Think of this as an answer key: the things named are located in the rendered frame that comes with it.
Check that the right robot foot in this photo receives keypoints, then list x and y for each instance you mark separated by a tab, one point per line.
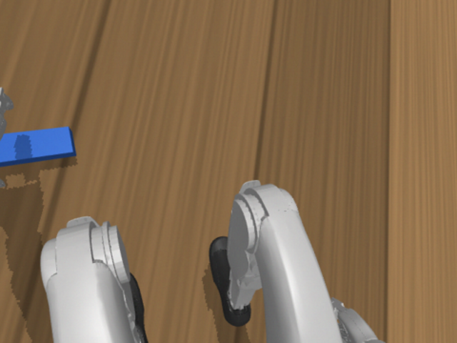
220	270

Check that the left robot hand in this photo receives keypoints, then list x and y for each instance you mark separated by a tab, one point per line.
5	104

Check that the left robot foot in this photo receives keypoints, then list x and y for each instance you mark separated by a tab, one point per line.
139	308

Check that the right robot hand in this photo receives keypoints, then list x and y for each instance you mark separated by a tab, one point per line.
352	327

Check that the small box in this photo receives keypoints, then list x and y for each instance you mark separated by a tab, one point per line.
37	145

